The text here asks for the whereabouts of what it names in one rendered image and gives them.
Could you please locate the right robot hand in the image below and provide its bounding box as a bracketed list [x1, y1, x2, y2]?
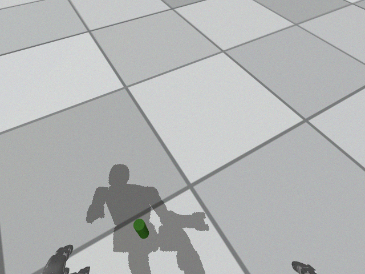
[292, 261, 317, 274]

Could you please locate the left robot hand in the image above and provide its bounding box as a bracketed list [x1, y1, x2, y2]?
[42, 245, 90, 274]

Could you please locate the can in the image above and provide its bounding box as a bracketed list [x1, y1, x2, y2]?
[133, 219, 149, 239]

